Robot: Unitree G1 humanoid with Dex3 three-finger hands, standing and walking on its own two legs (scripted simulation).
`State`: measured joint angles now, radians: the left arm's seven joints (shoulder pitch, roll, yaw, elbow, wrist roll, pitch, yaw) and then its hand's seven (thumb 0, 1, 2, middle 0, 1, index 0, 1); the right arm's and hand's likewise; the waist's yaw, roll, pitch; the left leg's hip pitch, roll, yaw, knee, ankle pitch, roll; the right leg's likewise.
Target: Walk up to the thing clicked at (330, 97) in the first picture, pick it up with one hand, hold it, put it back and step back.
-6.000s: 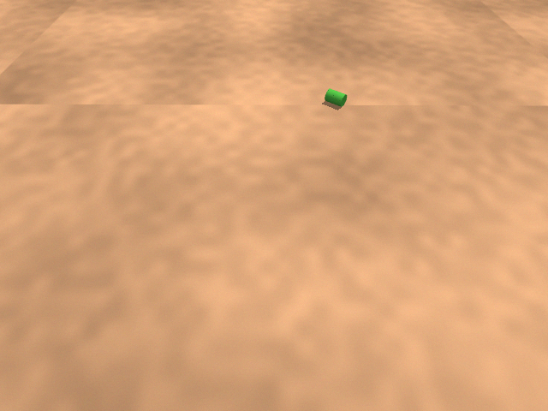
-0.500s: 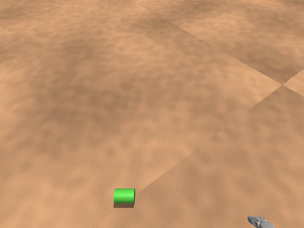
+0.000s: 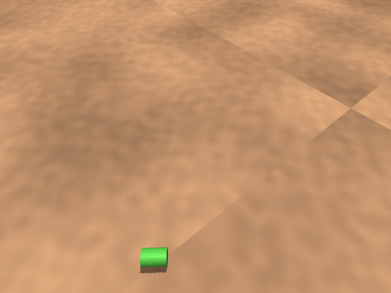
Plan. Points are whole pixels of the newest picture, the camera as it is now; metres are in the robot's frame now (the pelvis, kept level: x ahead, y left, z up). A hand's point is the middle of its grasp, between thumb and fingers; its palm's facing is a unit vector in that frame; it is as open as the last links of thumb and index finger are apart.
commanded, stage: walk up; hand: left
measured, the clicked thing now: (154, 256) +0.39 +0.19 -0.74
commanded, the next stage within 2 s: stand in 0.46 s
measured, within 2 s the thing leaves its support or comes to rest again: neither
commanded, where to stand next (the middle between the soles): +0.03 -0.03 m, yaw +0 degrees
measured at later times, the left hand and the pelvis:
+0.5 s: hand out of the picture +0.09 +0.25 -0.16, palm faces -0.02 -0.95 -0.32, open 7.4 cm; pelvis +0.01 +0.01 +0.00, yaw +0 degrees
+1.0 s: hand out of the picture +0.09 +0.26 -0.15, palm faces -0.03 -0.94 -0.35, open 7.4 cm; pelvis +0.01 +0.00 +0.00, yaw +0 degrees
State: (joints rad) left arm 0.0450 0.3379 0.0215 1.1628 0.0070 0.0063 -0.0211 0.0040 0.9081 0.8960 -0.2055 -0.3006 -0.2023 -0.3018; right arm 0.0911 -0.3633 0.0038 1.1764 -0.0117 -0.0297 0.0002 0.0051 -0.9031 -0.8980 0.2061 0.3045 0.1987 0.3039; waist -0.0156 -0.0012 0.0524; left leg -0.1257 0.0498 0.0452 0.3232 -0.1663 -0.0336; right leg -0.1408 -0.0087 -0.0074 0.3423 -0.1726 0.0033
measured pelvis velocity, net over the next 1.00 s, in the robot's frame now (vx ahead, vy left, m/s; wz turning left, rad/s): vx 0.01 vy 0.00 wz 0.00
